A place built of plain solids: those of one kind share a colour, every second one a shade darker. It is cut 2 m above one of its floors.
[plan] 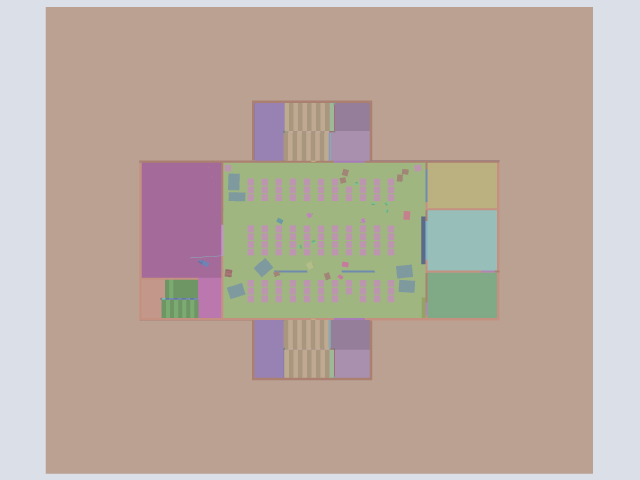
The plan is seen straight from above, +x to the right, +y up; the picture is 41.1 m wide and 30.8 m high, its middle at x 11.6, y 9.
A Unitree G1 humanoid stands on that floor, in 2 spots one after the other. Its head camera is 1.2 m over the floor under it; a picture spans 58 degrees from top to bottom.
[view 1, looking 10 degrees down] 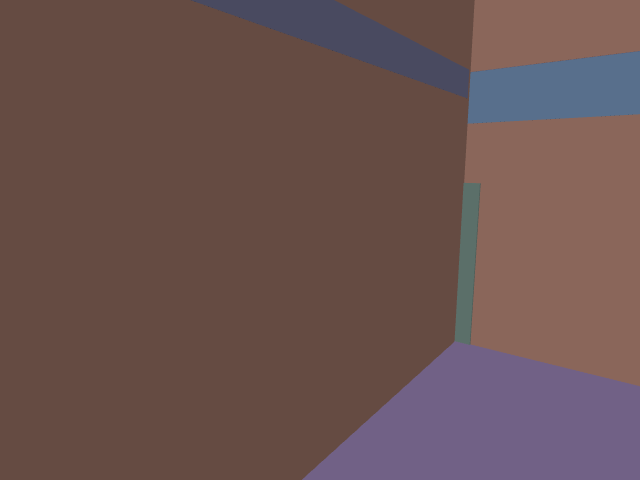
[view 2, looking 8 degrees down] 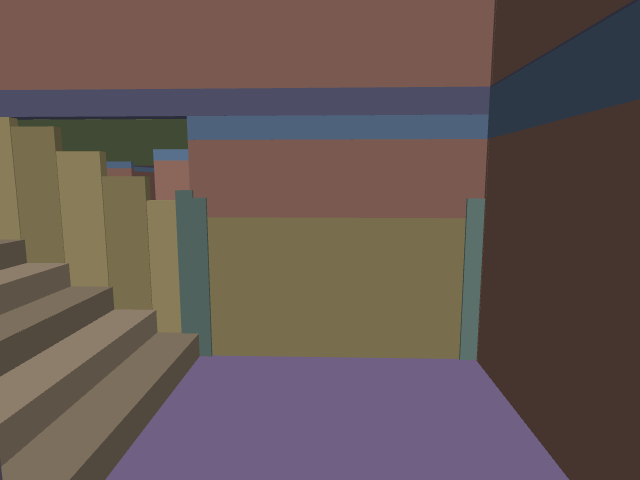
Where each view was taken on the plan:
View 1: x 8.34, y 1.06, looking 127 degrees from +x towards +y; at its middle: wall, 1.60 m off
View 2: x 8.34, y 16.89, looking -88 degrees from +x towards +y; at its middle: pilgrims_stair_pan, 2.84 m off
